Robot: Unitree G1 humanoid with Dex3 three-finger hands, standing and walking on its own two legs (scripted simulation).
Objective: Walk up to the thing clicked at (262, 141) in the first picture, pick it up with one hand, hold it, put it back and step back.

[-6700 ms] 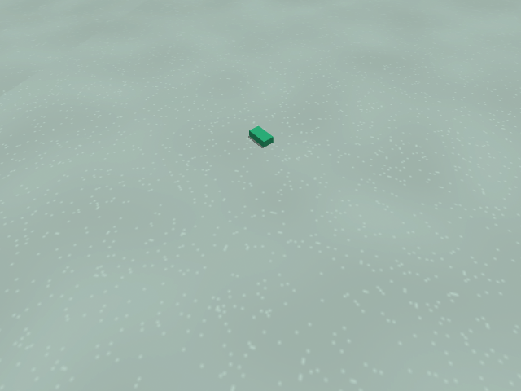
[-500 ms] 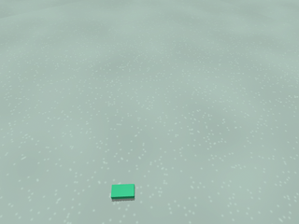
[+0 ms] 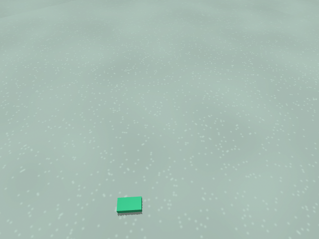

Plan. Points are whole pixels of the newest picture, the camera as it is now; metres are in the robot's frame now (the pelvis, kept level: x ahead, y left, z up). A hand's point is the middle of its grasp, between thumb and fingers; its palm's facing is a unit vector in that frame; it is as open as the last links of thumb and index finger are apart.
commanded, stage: walk up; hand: left
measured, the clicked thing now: (129, 204) +0.45 +0.19 -0.76
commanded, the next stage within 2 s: stand in 2.00 s
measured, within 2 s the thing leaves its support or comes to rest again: neither
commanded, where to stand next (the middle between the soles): +0.05 -0.02 m, yaw +2 degrees
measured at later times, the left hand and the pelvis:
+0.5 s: hand out of the picture -0.01 +0.22 -0.14, palm faces +0.03 -0.91 -0.42, open 7.4 cm; pelvis -0.06 -0.04 -0.01, yaw +3 degrees
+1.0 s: hand out of the picture +0.02 +0.26 -0.18, palm faces +0.05 -0.94 -0.35, open 7.4 cm; pelvis -0.01 +0.00 -0.02, yaw +3 degrees
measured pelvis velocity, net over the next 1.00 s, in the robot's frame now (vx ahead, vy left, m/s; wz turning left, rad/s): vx -0.01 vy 0.00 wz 0.06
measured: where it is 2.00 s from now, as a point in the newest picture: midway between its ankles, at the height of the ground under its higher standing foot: outside the picture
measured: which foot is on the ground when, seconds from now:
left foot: down 0.00-0.28, up 0.30-0.70, down 0.72-1.00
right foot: down 0.00-0.74, up 0.76-1.00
